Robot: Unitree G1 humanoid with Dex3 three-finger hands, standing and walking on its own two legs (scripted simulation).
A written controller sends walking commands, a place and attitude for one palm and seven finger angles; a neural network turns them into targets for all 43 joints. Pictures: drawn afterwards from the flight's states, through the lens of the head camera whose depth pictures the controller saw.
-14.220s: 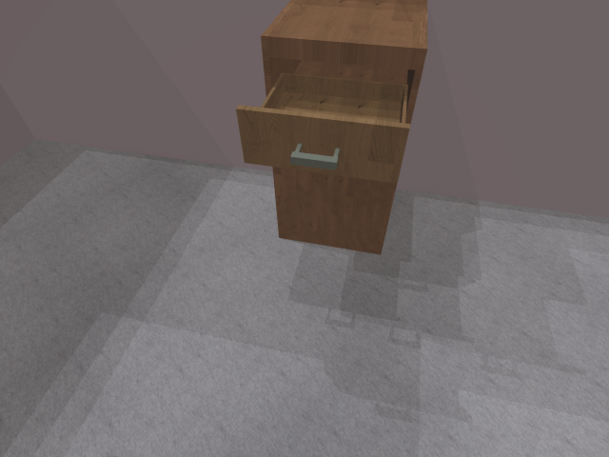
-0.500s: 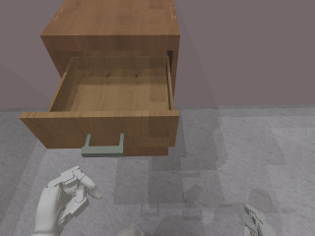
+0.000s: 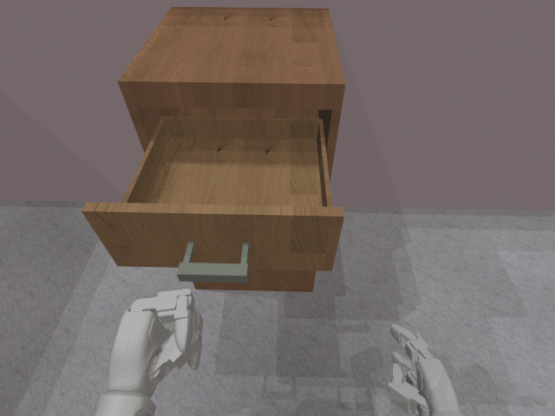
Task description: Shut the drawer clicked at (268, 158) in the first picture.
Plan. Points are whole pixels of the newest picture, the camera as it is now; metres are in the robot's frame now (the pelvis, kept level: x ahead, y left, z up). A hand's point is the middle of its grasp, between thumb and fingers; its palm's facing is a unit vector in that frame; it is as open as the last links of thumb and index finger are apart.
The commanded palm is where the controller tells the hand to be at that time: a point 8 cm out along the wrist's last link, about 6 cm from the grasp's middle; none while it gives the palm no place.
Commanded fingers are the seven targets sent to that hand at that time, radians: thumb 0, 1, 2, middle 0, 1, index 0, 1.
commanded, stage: raise the hand and make a fist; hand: left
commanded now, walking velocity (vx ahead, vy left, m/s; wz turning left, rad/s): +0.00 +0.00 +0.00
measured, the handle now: (215, 260) +0.36 +0.13 +0.00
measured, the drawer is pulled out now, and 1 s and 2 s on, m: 0.30 0.30 0.29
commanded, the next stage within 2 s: bring the fist close to the handle in 0.42 s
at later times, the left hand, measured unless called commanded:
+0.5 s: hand (220, 336) +0.20 +0.08 +0.10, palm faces +0.00 -1.00 -0.01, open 3.2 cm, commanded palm +0.17 +0.15 +0.10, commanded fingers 0.00 0.90 0.90 -1.40 -1.60 -1.40 -1.60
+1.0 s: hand (219, 325) +0.23 +0.10 +0.06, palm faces +0.01 -1.00 -0.02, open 3.2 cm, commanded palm +0.21 +0.15 +0.05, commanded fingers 0.00 0.90 0.90 -1.40 -1.60 -1.40 -1.60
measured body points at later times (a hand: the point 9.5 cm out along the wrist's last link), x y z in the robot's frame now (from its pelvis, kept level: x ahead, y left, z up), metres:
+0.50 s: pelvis +0.01 -0.02 +0.00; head +0.02 -0.03 +0.45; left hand +0.19 +0.14 +0.10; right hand +0.18 -0.25 -0.06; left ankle +0.04 +0.06 -0.68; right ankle -0.03 -0.11 -0.68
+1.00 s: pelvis +0.01 -0.04 -0.01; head +0.04 -0.05 +0.44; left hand +0.22 +0.15 +0.06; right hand +0.17 -0.28 -0.08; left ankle +0.04 +0.06 -0.68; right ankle -0.03 -0.11 -0.68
